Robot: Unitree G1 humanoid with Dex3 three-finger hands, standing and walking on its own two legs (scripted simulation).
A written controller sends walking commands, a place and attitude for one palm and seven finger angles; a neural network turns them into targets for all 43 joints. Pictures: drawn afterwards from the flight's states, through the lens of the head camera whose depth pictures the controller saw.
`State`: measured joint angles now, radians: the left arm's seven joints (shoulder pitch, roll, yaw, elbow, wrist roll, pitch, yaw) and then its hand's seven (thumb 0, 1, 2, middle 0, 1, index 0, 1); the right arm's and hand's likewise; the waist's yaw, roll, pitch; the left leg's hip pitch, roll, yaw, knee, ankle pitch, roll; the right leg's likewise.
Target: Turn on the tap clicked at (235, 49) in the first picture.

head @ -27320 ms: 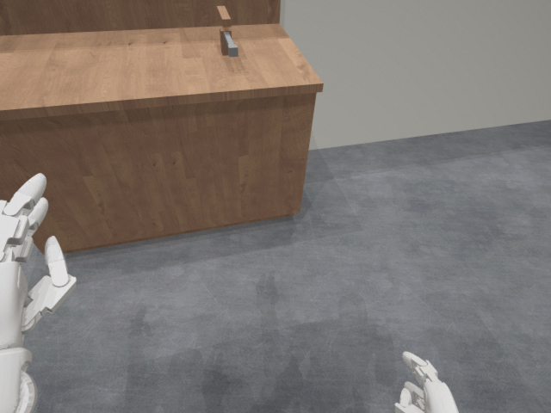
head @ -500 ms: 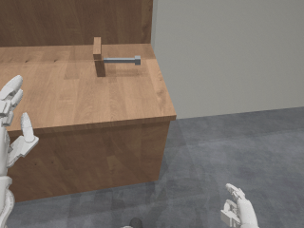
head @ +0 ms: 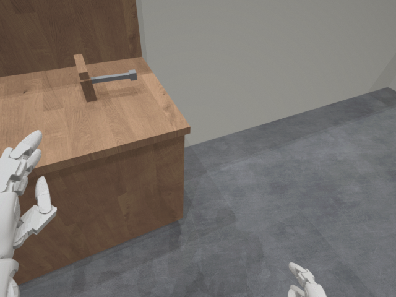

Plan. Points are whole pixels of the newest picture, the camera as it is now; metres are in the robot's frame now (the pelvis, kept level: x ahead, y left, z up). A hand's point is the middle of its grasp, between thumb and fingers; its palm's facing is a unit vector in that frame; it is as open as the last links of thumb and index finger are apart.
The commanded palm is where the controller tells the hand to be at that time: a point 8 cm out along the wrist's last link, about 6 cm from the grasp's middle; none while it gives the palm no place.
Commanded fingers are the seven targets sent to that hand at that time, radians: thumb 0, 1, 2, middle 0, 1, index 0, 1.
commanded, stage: stop stepping back and stand still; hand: left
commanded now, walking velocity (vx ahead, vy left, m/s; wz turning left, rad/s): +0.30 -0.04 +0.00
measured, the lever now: (132, 75) +0.84 +0.24 +0.03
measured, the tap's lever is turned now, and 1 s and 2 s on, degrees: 86 86 86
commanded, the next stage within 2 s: stand and check the lever's angle in 1.08 s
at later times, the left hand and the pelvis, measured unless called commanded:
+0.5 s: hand (8, 218) +0.19 +0.27 +0.17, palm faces +0.44 -0.79 -0.43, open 7.4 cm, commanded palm +0.13 +0.30 +0.17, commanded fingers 0.00 0.90 0.90 -0.20 -0.30 -0.20 -0.30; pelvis -0.03 +0.02 -0.02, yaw +0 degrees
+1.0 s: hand (28, 199) +0.23 +0.27 +0.16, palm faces +0.41 -0.81 -0.42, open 7.4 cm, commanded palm +0.17 +0.31 +0.17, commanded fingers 0.00 0.90 0.90 -0.20 -0.30 -0.20 -0.30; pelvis +0.01 +0.02 -0.01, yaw +0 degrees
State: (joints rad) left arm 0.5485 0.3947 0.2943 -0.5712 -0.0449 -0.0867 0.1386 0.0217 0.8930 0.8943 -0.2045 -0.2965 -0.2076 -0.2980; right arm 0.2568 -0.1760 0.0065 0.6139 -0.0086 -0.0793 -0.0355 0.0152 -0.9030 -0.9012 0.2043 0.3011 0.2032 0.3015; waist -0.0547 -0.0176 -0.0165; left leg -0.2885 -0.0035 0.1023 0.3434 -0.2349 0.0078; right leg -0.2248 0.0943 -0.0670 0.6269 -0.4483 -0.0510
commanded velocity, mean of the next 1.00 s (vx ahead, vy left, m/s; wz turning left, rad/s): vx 0.05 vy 0.01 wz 0.00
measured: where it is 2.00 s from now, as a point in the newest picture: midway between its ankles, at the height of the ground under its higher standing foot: outside the picture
